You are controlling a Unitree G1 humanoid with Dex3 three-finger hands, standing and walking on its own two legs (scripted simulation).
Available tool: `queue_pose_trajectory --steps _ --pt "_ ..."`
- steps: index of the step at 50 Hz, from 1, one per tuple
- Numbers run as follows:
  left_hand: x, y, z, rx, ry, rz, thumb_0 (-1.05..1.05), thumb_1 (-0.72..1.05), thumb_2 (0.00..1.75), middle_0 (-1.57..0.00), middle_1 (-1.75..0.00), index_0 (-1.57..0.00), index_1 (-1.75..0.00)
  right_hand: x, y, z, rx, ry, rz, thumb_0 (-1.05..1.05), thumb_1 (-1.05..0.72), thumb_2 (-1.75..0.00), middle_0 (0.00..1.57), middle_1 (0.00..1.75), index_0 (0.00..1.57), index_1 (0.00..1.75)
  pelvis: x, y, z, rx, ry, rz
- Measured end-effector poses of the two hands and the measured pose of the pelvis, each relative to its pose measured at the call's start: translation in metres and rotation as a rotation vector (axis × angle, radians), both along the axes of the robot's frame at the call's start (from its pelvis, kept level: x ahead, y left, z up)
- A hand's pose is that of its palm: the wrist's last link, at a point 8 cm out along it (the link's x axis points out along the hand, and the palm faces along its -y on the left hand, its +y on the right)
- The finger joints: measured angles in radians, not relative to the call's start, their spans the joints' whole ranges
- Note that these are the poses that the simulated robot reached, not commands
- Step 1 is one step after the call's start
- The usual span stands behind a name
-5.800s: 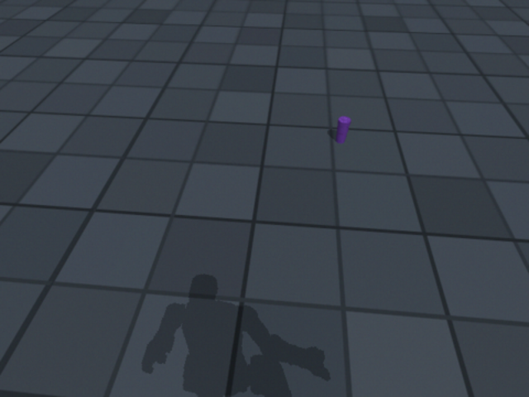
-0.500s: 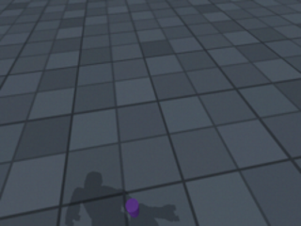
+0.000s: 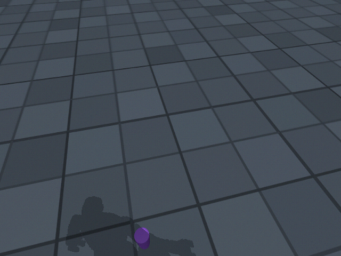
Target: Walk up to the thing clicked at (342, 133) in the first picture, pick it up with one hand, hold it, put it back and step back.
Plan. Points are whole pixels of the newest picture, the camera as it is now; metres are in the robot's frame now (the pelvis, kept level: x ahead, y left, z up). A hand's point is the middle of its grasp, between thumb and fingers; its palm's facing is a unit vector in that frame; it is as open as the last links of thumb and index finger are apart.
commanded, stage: walk up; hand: left
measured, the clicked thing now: (143, 239) +0.36 +0.16 -0.71
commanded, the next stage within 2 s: stand in 0.52 s
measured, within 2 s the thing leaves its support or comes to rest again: neither
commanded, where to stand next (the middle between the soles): +0.03 -0.03 m, yaw -1 degrees
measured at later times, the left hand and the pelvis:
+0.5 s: hand out of the picture +0.08 +0.25 -0.16, palm faces +0.00 -0.95 -0.32, open 7.4 cm; pelvis +0.01 +0.00 +0.00, yaw +0 degrees
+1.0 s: hand out of the picture +0.08 +0.26 -0.16, palm faces -0.01 -0.94 -0.34, open 7.4 cm; pelvis +0.01 +0.00 +0.00, yaw +1 degrees
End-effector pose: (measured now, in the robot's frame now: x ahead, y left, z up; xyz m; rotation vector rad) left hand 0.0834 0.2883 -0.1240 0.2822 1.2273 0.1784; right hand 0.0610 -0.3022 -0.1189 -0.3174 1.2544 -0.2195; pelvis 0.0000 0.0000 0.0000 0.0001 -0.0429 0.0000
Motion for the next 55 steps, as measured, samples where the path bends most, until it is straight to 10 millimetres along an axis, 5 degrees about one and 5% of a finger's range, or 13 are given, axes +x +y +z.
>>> queue_pose_trajectory --steps 28,55 --pt "-0.01 0.007 0.001 0.015 0.02 0.023 0.01 0.91 0.9 -0.21 -0.3 -0.21 -0.3 0.027 0.01 0.0 0.016 -0.045 0.02 0.01 -0.9 -0.9 0.2 0.3 0.21 0.3 0.008 0.004 0.0 0.0 0.0 0.001" --pt "-0.008 0.012 0.005 0.03 0.007 0.011 0.01 0.9 0.9 -0.21 -0.3 -0.21 -0.3 0.023 0.012 -0.001 0.02 -0.023 0.029 0.01 -0.9 -0.9 0.2 0.3 0.21 0.3 0.009 0.005 0.001 -0.001 0.001 0.01"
